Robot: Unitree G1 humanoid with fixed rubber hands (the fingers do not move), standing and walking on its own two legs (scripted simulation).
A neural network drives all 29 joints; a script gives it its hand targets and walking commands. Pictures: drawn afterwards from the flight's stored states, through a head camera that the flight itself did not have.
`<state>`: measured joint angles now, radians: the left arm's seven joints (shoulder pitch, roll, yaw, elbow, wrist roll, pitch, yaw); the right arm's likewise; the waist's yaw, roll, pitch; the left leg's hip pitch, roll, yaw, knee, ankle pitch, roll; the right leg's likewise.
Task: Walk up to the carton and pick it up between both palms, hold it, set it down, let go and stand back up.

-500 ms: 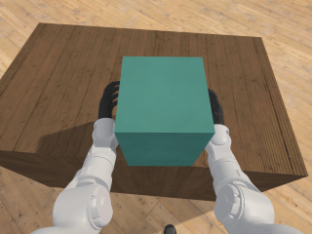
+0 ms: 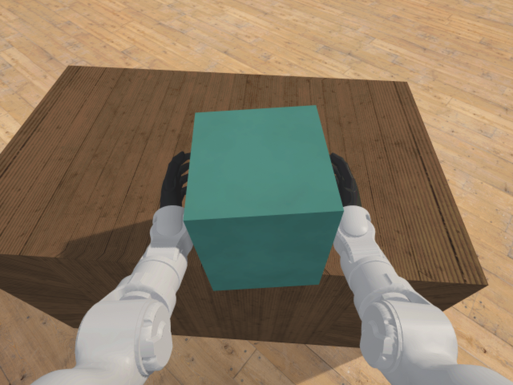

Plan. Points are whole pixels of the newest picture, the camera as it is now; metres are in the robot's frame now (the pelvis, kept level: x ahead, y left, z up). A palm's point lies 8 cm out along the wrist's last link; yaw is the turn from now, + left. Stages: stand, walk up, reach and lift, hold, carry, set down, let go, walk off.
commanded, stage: reach and lift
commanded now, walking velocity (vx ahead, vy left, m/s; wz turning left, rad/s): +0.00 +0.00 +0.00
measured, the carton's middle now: (261, 204) +0.42 -0.05 +0.02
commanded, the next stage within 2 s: none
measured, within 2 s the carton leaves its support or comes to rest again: neither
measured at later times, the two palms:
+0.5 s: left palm (150, 171) +0.40 +0.11 +0.15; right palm (357, 170) +0.38 -0.18 +0.13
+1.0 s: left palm (119, 166) +0.38 +0.14 +0.18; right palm (348, 161) +0.37 -0.15 +0.17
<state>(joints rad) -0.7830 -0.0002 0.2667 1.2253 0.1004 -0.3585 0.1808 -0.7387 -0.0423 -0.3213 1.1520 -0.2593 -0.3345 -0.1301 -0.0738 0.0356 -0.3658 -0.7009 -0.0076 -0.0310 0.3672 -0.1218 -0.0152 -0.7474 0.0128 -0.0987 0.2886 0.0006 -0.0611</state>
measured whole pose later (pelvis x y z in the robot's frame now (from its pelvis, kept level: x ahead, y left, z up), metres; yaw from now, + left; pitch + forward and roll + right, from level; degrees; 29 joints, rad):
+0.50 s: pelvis -0.02 -0.02 +0.00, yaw +3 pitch +12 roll +1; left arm -0.89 0.09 0.19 1.18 -0.01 -0.12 0.14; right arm -0.82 -0.04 -0.17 1.07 -0.07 -0.07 -0.19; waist -0.08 0.03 -0.28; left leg -0.51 0.00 -0.10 0.47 -0.18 -0.03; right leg -0.55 0.02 -0.16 0.42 -0.09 -0.10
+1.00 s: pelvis -0.03 -0.03 +0.01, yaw +3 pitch +5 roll +0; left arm -0.84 0.07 0.29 0.82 0.15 0.22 0.05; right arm -0.80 0.02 -0.22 0.83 -0.07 0.16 -0.19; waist -0.06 -0.03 -0.18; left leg -0.36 0.01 -0.10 0.41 -0.15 -0.03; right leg -0.37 0.03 -0.17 0.31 -0.04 -0.10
